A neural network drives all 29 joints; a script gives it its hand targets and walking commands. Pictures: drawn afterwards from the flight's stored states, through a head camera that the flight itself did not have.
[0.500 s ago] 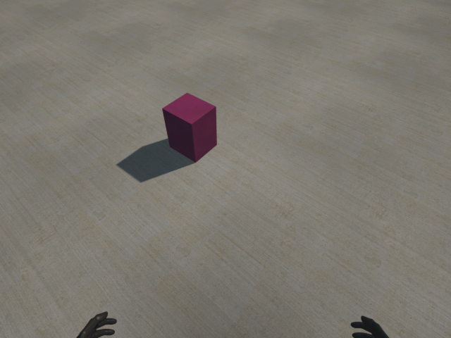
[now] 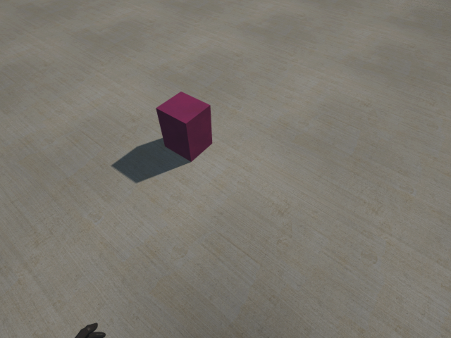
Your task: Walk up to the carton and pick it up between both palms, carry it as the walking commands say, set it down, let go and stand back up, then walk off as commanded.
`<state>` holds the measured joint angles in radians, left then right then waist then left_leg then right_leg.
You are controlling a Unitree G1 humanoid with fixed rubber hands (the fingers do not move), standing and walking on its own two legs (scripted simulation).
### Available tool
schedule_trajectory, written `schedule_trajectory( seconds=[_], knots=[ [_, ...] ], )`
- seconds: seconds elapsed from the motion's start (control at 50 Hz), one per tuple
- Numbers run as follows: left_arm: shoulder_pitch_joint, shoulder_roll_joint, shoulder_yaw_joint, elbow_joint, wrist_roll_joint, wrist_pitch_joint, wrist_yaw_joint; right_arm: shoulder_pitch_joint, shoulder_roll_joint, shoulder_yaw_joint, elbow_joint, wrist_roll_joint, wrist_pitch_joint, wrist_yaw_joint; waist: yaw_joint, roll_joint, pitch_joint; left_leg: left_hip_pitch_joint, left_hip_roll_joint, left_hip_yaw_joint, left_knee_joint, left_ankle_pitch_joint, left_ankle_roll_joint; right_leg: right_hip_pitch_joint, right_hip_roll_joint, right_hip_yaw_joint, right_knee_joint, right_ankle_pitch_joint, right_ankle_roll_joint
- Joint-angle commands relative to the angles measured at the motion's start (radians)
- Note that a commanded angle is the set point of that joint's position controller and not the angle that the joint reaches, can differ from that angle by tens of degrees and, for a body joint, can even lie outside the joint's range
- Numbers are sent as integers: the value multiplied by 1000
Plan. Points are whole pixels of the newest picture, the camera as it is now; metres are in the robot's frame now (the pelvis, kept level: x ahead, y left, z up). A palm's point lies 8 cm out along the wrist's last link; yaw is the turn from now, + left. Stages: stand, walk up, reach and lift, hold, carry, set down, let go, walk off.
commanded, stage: stand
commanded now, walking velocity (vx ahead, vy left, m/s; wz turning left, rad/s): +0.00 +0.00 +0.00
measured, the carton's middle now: (186, 127) +1.34 +0.28 -0.60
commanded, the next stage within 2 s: walk up in 0.80 s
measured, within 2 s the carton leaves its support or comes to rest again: neither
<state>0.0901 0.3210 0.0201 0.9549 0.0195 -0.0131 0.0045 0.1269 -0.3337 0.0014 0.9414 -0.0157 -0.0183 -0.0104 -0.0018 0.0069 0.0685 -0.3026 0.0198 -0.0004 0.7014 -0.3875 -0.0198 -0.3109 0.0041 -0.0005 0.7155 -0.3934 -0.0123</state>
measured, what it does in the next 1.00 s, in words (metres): stands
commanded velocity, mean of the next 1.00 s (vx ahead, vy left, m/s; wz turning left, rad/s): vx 0.02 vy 0.00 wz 0.01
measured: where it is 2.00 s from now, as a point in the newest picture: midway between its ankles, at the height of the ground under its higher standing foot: (207, 322)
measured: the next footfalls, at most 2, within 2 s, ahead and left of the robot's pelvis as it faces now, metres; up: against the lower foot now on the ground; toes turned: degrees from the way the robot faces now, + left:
left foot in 1.26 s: +0.09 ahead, +0.18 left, +0.00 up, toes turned +11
right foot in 1.54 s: +0.25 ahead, -0.08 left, +0.00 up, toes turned -3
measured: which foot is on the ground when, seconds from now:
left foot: down 0.00-1.00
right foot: down 0.00-1.00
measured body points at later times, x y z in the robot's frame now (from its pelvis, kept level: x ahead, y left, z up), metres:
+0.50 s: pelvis +0.00 +0.01 +0.03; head +0.02 +0.01 +0.47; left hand +0.10 +0.30 -0.11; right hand +0.10 -0.28 -0.11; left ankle -0.01 +0.13 -0.72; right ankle -0.01 -0.11 -0.72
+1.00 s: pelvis +0.00 +0.01 +0.03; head +0.01 +0.02 +0.48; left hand +0.09 +0.30 -0.11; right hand +0.10 -0.28 -0.10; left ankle -0.01 +0.13 -0.72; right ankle -0.01 -0.11 -0.72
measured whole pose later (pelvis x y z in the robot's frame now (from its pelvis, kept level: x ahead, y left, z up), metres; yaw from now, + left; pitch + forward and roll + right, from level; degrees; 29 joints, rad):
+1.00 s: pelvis +0.00 +0.01 +0.03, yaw +0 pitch -2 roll +0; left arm 0.09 0.32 0.02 1.14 0.01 -0.01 0.00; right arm 0.08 -0.32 0.00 1.11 -0.01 -0.02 -0.01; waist 0.00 -0.01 0.06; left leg -0.11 0.01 0.01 0.35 -0.21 0.00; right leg -0.10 -0.01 0.00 0.34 -0.20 0.01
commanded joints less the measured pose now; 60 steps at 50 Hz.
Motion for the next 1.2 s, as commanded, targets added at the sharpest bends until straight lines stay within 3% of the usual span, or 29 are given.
schedule_trajectory(
  seconds=[0.0,0.06,0.14,0.22,0.3,0.32,0.38,0.4,0.44,0.5,0.56,0.6,0.72,0.74,0.76,0.82,0.86,0.92,0.96,0.98,1.0,1.02,1.04,1.06,1.08,1.12,1.14,1.16,1.18],
  knots=[
    [-59,238,54,-51,-6,-22,6,-30,-208,-49,-51,6,-21,-17,-12,-46,-109,105,67,-63,-154,329,69,33,-111,127,-217,313,-66],
    [-51,187,39,-22,-13,-24,4,-44,-219,-42,-1,-10,-20,-15,20,41,-96,69,82,-74,-180,328,76,105,-111,121,-211,372,-64],
    [-57,172,30,25,0,-26,7,-56,-182,-32,-4,5,-21,-14,-4,-87,-132,97,84,-93,-227,315,76,167,-144,126,-292,378,-67],
    [-61,208,43,45,-18,-9,5,-65,-201,-40,42,2,-31,-6,12,48,-94,126,85,-69,-277,372,56,173,-123,103,-304,409,-52],
    [-94,231,43,66,-19,-22,9,-82,-150,-21,52,15,-22,-12,0,-42,-94,179,99,-76,-315,478,54,163,-118,89,-323,428,-41],
    [-68,188,31,80,-6,-29,6,-73,-186,-29,68,13,-25,-16,-5,37,-143,209,94,-80,-322,436,48,212,-124,95,-315,433,-35],
    [-108,181,42,71,-1,-12,-1,-114,-186,-33,63,5,-24,-20,11,-27,-135,196,102,-69,-340,420,49,206,-118,87,-347,389,-41],
    [-87,146,26,80,-2,-14,-3,-104,-212,-34,78,4,-32,-14,21,42,-54,164,93,-59,-350,347,44,180,-121,107,-382,385,-36],
    [-117,216,44,101,2,-15,1,-98,-196,-49,96,8,-17,-9,-11,-55,-104,215,99,-70,-379,373,47,169,-108,85,-366,410,-28],
    [-57,192,36,125,3,-12,2,-96,-241,-56,112,5,-21,-9,9,80,-71,193,99,-56,-372,380,42,178,-124,87,-397,391,-23],
    [-65,223,47,113,-7,-18,17,-87,-184,-40,100,1,-19,-4,0,-73,-104,231,114,-73,-377,399,47,189,-110,64,-388,440,-18],
    [-50,182,31,122,-2,-12,13,-100,-231,-49,102,4,-22,-10,15,-1,-108,224,104,-62,-375,404,41,215,-127,79,-398,418,-13],
    [-84,233,44,111,-7,-18,7,-112,-180,-38,101,10,-20,-5,6,-30,-121,222,107,-74,-387,384,29,220,-122,90,-425,401,-24],
    [-58,223,45,105,-15,-23,9,-85,-191,-43,115,7,-19,-6,8,-6,-147,230,101,-72,-388,395,33,237,-127,92,-407,427,-19],
    [-52,184,26,119,-7,-20,2,-122,-218,-52,111,5,-25,-3,-4,108,-129,210,92,-53,-391,358,40,223,-141,103,-418,430,-23],
    [-34,182,27,117,-6,-21,6,-104,-215,-45,111,-3,-10,-6,32,-49,-86,221,110,-75,-396,421,40,200,-119,75,-423,398,-7],
    [-83,196,31,115,-2,-18,9,-84,-213,-52,109,11,-19,-12,-16,-5,-96,210,114,-71,-416,371,32,202,-138,92,-408,414,-10],
    [-67,230,40,116,-4,-17,11,-104,-162,-35,96,9,-17,3,11,-29,-101,219,100,-79,-413,356,40,195,-128,74,-421,358,-13],
    [-102,193,28,107,-5,-19,6,-96,-224,-42,96,2,-21,-8,-11,-34,-95,219,109,-76,-409,381,34,183,-126,73,-433,379,1],
    [-22,136,47,53,-10,7,-24,160,-156,-87,122,-6,19,-4,-40,-77,-92,231,185,-231,-352,-264,113,-68,-99,-3,-278,-205,-4],
    [-18,118,31,48,-2,14,-12,28,-178,-76,106,-4,33,23,-4,212,-23,5,129,-206,-393,-409,114,46,-125,0,-272,-230,5],
    [56,125,47,58,-2,14,-9,-64,-125,-70,28,-4,36,41,57,169,4,-220,62,-135,-379,-331,53,240,-122,-9,-295,-163,-14],
    [203,155,57,82,8,1,-3,-229,-99,-53,-50,-7,34,60,158,-21,-10,-383,17,-60,-216,-238,33,402,-191,54,-395,-163,-42],
    [318,231,66,119,13,-19,10,-252,-53,-49,-90,-6,18,57,202,-194,5,-502,15,-18,68,-137,33,434,-439,398,-575,-331,-146],
    [283,226,69,92,24,-31,18,-187,-46,-44,-74,-27,14,45,172,-192,8,-492,80,-43,208,-62,30,370,-502,443,-614,-381,-159],
    [178,209,64,64,23,-46,6,-78,-55,-52,-56,-22,-4,61,81,-110,28,-348,116,-48,189,-28,25,223,-483,360,-625,-300,-157],
    [70,208,68,42,18,-48,-3,15,-45,-48,-32,-12,-3,65,17,-148,13,-170,136,-55,81,-37,34,111,-462,237,-613,-236,-116],
    [-4,181,61,12,17,-47,-11,61,-34,-40,-20,-4,-10,74,-21,-223,39,-40,109,-11,-18,-40,33,-15,-354,100,-570,-176,-82],
    [-46,181,66,20,19,-44,-27,147,-40,-43,9,4,-5,77,-83,-193,10,145,73,54,-98,15,42,-113,-295,50,-522,-195,-58]
  ],
)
